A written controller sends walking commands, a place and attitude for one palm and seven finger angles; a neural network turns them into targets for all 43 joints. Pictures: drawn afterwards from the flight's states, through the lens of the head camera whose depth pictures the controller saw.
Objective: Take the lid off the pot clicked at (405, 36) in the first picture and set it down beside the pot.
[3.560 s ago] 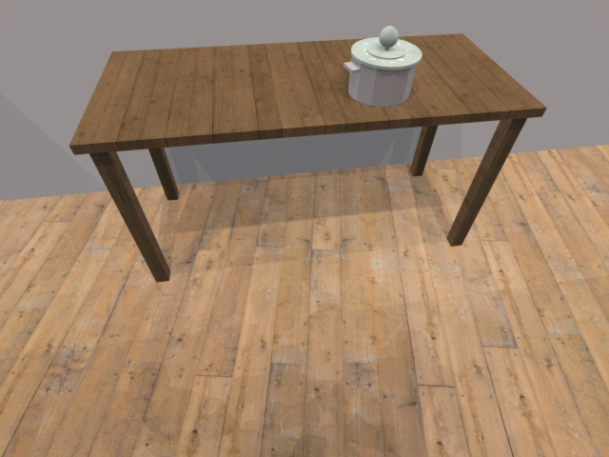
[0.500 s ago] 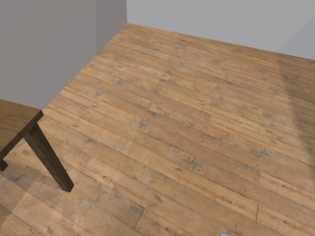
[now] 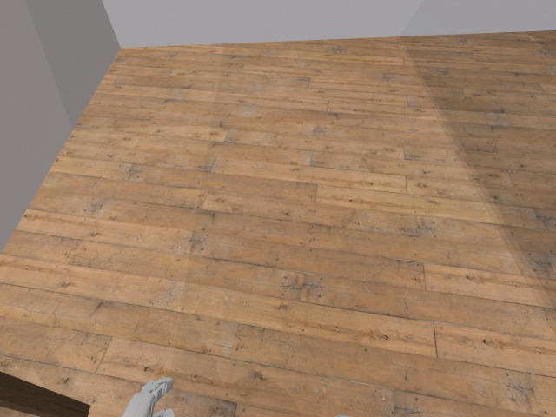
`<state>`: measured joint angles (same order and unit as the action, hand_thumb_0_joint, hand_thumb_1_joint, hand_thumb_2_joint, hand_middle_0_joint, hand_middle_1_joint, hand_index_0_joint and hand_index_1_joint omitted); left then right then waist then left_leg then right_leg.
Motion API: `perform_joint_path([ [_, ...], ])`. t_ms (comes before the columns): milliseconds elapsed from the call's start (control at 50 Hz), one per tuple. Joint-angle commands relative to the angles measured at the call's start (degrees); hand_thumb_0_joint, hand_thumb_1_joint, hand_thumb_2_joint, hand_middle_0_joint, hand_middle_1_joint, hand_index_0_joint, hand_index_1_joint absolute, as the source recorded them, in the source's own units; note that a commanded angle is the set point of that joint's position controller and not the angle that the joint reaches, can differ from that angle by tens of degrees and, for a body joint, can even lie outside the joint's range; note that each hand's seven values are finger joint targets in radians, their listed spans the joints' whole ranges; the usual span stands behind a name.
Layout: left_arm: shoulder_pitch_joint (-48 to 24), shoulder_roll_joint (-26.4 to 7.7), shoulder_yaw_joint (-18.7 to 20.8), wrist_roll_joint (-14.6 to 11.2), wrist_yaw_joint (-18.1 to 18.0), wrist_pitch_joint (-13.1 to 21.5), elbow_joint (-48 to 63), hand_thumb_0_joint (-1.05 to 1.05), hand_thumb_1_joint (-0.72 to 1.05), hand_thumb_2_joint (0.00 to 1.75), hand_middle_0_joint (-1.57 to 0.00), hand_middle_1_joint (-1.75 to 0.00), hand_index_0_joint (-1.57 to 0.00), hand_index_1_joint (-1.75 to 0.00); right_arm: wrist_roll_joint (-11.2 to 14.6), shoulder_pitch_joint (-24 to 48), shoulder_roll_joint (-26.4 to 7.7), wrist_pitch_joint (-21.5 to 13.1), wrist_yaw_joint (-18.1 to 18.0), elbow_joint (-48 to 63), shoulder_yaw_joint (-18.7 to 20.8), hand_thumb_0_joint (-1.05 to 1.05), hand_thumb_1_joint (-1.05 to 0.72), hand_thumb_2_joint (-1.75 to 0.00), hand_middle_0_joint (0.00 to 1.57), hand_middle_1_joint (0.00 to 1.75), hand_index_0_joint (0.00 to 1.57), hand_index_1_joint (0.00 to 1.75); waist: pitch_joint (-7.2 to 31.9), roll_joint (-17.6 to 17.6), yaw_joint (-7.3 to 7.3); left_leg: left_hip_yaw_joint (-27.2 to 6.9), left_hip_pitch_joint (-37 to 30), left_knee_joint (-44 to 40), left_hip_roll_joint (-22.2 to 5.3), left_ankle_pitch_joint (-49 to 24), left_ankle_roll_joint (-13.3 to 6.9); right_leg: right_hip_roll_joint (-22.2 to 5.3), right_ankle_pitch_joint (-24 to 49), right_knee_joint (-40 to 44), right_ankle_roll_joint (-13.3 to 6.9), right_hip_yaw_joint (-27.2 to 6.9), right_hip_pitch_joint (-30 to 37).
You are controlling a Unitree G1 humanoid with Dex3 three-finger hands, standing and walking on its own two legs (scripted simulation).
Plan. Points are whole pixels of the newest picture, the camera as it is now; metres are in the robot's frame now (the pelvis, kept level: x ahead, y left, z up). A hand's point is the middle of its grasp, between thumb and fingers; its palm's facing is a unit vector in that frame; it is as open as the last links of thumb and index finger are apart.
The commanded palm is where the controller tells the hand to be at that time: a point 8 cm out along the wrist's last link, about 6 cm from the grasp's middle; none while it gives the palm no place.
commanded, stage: turn to face it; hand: left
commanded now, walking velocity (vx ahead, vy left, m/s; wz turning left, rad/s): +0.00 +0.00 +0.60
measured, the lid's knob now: out of the picture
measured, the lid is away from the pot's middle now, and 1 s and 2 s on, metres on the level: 0.00 0.00 0.00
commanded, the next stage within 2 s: none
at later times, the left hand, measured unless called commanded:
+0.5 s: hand out of the picture +0.01 +0.27 -0.16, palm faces +0.32 -0.91 -0.25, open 7.4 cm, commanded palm none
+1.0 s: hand out of the picture -0.06 +0.17 -0.14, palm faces +0.58 -0.77 -0.26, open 7.4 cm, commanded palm none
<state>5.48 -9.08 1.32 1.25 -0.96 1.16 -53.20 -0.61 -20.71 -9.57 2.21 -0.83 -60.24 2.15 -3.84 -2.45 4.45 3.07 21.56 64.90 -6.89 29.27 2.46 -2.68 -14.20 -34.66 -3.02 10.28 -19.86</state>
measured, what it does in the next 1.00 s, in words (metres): steps on the spot, turning left: left foot, then right foot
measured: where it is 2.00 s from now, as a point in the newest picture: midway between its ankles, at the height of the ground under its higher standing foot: outside the picture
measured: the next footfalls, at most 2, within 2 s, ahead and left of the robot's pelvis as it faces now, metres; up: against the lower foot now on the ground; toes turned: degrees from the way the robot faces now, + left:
left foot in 0.26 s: +0.05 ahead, +0.15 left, +0.00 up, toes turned +18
right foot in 0.74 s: +0.09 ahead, -0.10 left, +0.00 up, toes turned +24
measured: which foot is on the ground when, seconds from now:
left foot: up 0.00-0.24, down 0.26-0.72, up 0.74-1.00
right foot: down 0.00-0.26, up 0.28-0.72, down 0.74-1.00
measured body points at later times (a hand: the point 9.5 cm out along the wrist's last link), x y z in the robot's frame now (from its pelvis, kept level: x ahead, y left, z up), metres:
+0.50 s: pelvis +0.00 +0.04 +0.01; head +0.02 +0.07 +0.46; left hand -0.01 +0.32 -0.14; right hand +0.11 -0.19 -0.12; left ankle +0.01 +0.13 -0.73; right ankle +0.03 -0.12 -0.64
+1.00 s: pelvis +0.00 -0.02 +0.02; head +0.04 -0.02 +0.46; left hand -0.09 +0.21 -0.12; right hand +0.23 -0.19 -0.13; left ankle -0.09 +0.11 -0.65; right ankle +0.06 -0.12 -0.73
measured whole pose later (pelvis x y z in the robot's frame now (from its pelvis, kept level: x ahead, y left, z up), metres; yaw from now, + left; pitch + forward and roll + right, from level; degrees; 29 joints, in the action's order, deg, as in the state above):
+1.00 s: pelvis +0.00 -0.02 +0.02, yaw +36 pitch -1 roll +2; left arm 14.8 -9.6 1.4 1.5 -1.1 -0.2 -51.0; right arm -1.2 -9.1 -15.6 4.8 2.0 -52.7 5.3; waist -4.6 -0.7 0.3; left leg 0.6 27.1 59.0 -2.1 23.7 4.9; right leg -7.1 -16.7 -28.9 0.3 10.1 -10.9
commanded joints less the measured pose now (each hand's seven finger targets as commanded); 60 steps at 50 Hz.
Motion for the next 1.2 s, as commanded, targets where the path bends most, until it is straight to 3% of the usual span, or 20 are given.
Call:
perform_joint_path([
  [0,4.2,-9.0,2.8,0.0,-1.3,-0.2,2.1,0.00,0.90,0.90,-0.20,-0.30,-0.20,-0.30,0.0,-3.0,-2.7,0.0,0.0,2.5,1.0,0.00,-0.90,-0.90,0.20,0.30,0.20,0.30,4.7,9.6,-3.08,-0.2,3.2,-0.7,-0.2,-3.4,0.9,-17.3,20.0,17.2,-4.6,-7.4,5.0],
  [120,5.3,-10.1,4.2,0.6,-1.6,-1.1,2.0,0.00,0.90,0.90,-0.20,-0.30,-0.20,-0.30,0.0,0.9,-1.5,-0.4,1.0,5.4,1.5,0.00,-0.90,-0.90,0.20,0.30,0.20,0.30,4.1,11.7,-4.72,3.1,2.0,-15.3,0.4,-3.1,0.8,-18.9,12.0,15.3,-4.1,-4.3,6.7],
  [200,4.6,-9.0,4.8,-0.3,-1.2,-2.1,3.2,0.00,0.90,0.90,-0.20,-0.30,-0.20,-0.30,-0.6,-3.2,-3.4,-1.0,1.2,5.6,2.5,0.00,-0.90,-0.90,0.20,0.30,0.20,0.30,5.1,5.5,-1.88,4.0,-8.6,-33.6,1.7,-17.2,-0.2,-15.7,1.9,3.7,1.4,0.8,0.7],
  [240,2.0,-3.6,3.9,-0.7,-0.6,-2.9,7.2,0.00,0.90,0.90,-0.20,-0.30,-0.20,-0.30,-1.3,-6.8,-13.1,-1.7,0.6,6.9,4.7,0.00,-0.90,-0.90,0.20,0.30,0.20,0.30,3.1,-20.7,1.08,-29.4,-10.5,-50.5,-18.9,-30.7,-12.0,-3.0,-24.0,-22.2,8.4,0.3,-16.7],
  [280,-0.2,-4.7,4.4,0.2,-0.1,-3.0,7.2,0.00,0.90,0.90,-0.20,-0.30,-0.20,-0.30,-1.2,-2.8,-12.4,-2.1,-0.2,7.3,4.7,0.00,-0.90,-0.90,0.20,0.30,0.20,0.30,3.8,-8.3,-1.07,-24.8,-8.3,-50.8,-15.7,-24.3,-13.4,-4.3,-14.2,-33.7,7.0,-8.6,-17.8],
  [380,5.7,-7.0,4.8,-0.2,0.3,-3.0,3.4,0.00,0.90,0.90,-0.20,-0.30,-0.20,-0.30,-0.4,5.2,-11.1,-2.8,-0.6,9.8,3.6,0.00,-0.90,-0.90,0.20,0.30,0.20,0.30,7.2,-5.5,-4.07,-13.8,-12.1,-47.2,-7.2,-29.6,-10.3,-3.0,-4.3,-32.4,9.2,-10.3,-14.8],
  [560,3.9,-8.3,4.3,-0.7,-0.3,-3.2,5.1,0.00,0.90,0.90,-0.20,-0.30,-0.20,-0.30,-0.6,4.9,-14.2,-1.2,0.1,9.8,4.8,0.00,-0.90,-0.90,0.20,0.30,0.20,0.30,5.8,-6.8,-1.99,-22.1,-12.5,-47.4,-6.7,-23.1,-12.6,-0.3,-10.1,-14.3,9.3,-10.3,-8.7],
  [660,11.7,-9.0,4.3,-1.2,-0.8,-2.2,4.0,0.00,0.90,0.90,-0.20,-0.30,-0.20,-0.30,-0.4,10.5,-14.8,-0.4,0.6,12.0,5.3,0.00,-0.90,-0.90,0.20,0.30,0.20,0.30,7.4,-6.5,-5.50,-23.1,-2.6,-42.5,-2.8,-23.1,-9.8,2.3,-2.8,4.9,7.8,-8.8,8.5],
  [680,14.2,-10.8,4.7,-0.9,-1.0,-1.8,3.6,0.00,0.90,0.90,-0.20,-0.30,-0.20,-0.30,0.0,11.4,-13.5,-0.2,0.8,12.5,5.1,0.00,-0.90,-0.90,0.20,0.30,0.20,0.30,7.8,-2.2,-6.97,-20.6,2.7,-38.5,0.5,-17.7,-6.8,-0.1,0.5,14.2,7.0,-10.1,15.5],
  [700,14.8,-16.2,5.7,0.2,-1.4,-1.1,4.3,0.00,0.90,0.90,-0.20,-0.30,-0.20,-0.30,0.6,9.9,-8.9,0.0,1.1,13.4,4.6,0.00,-0.90,-0.90,0.20,0.30,0.20,0.30,7.2,14.5,-7.11,-11.6,13.9,-24.4,8.3,-4.7,-1.7,-15.2,-6.7,23.7,2.5,-25.4,21.6],
  [720,12.6,-19.8,5.9,0.2,-1.5,-1.4,5.9,0.00,0.90,0.90,-0.20,-0.30,-0.20,-0.30,-0.1,11.1,-8.9,-0.1,1.0,14.8,4.7,0.00,-0.90,-0.90,0.20,0.30,0.20,0.30,5.6,22.1,-7.12,-6.1,16.5,-9.9,11.0,4.4,0.5,-26.4,-3.1,24.4,-3.2,-35.4,13.9],
  [740,9.4,-17.7,5.3,0.0,-1.6,-1.5,6.9,0.00,0.90,0.90,-0.20,-0.30,-0.20,-0.30,-0.6,11.8,-11.0,0.1,1.3,14.7,5.1,0.00,-0.90,-0.90,0.20,0.30,0.20,0.30,3.7,13.7,-5.77,-8.9,13.8,-1.6,8.1,2.4,-0.7,-25.1,-4.3,23.2,-4.8,-30.0,6.8],
  [820,4.9,-11.3,3.6,-0.2,-1.2,-0.3,7.4,0.00,0.90,0.90,-0.20,-0.30,-0.20,-0.30,-0.6,9.3,-9.4,0.8,2.5,11.4,4.7,0.00,-0.90,-0.90,0.20,0.30,0.20,0.30,0.3,13.2,-2.44,-4.8,13.8,4.2,5.7,-8.0,1.4,-14.4,14.4,17.0,-1.4,-13.1,8.5],
  [940,13.2,-13.9,4.1,0.3,-1.1,-0.6,5.1,0.00,0.90,0.90,-0.20,-0.30,-0.20,-0.30,-0.2,17.4,-8.2,1.1,2.7,13.5,3.5,0.00,-0.90,-0.90,0.20,0.30,0.20,0.30,1.9,13.8,-7.09,-0.6,10.7,-7.1,5.0,-5.0,2.5,-17.1,23.6,14.3,-3.1,-9.3,15.4],
  [1040,12.5,-16.0,5.1,0.7,-0.9,-1.2,5.1,0.00,0.90,0.90,-0.20,-0.30,-0.20,-0.30,0.2,17.9,-7.7,0.1,2.7,14.1,2.8,0.00,-0.90,-0.90,0.20,0.30,0.20,0.30,4.5,16.0,-7.66,2.8,2.2,-21.0,5.5,-3.6,1.0,-19.0,26.2,10.5,-3.0,-6.7,15.2],
  [1100,11.7,-15.9,5.4,0.0,-0.6,-1.7,4.7,0.00,0.90,0.90,-0.20,-0.30,-0.20,-0.30,0.0,12.8,-9.4,-0.6,2.5,13.1,3.2,0.00,-0.90,-0.90,0.20,0.30,0.20,0.30,7.5,13.7,-4.94,3.8,-8.2,-36.1,6.4,-14.6,-0.1,-17.1,23.2,2.5,1.4,-1.9,12.4],
  [1120,11.9,-14.4,5.1,-0.4,-0.4,-1.9,5.1,0.00,0.90,0.90,-0.20,-0.30,-0.20,-0.30,0.0,9.0,-12.9,-1.2,2.4,12.3,4.0,0.00,-0.90,-0.90,0.20,0.30,0.20,0.30,10.3,4.8,-2.97,-1.6,-19.1,-42.2,2.5,-23.1,-1.6,-15.3,16.3,-7.4,4.3,-0.1,4.8],
  [1140,9.8,-10.4,4.4,-0.9,0.2,-2.0,7.7,0.00,0.90,0.90,-0.20,-0.30,-0.20,-0.30,-0.3,4.4,-20.0,-1.7,1.9,12.0,5.9,0.00,-0.90,-0.90,0.20,0.30,0.20,0.30,11.7,-15.1,0.16,-24.3,-27.8,-43.8,-14.2,-47.1,-9.3,-6.3,-17.3,-21.2,9.7,1.3,-13.1],
  [1160,5.8,-10.4,3.7,-0.3,-0.3,-2.6,9.2,0.00,0.90,0.90,-0.20,-0.30,-0.20,-0.30,0.2,0.7,-21.8,-1.2,1.5,10.3,6.2,0.00,-0.90,-0.90,0.20,0.30,0.20,0.30,12.5,-13.2,1.46,-25.5,-26.4,-42.5,-18.2,-58.8,-14.6,-5.2,-24.1,-28.6,9.3,-5.9,-16.0],
  [1180,4.9,-10.9,4.0,-0.1,-0.4,-2.9,8.8,0.00,0.90,0.90,-0.20,-0.30,-0.20,-0.30,-0.1,2.2,-19.7,-1.2,1.2,10.2,5.7,0.00,-0.90,-0.90,0.20,0.30,0.20,0.30,10.5,-7.6,0.37,-21.7,-23.0,-43.0,-16.3,-51.9,-14.9,-6.2,-20.4,-31.9,8.7,-8.2,-15.9],
])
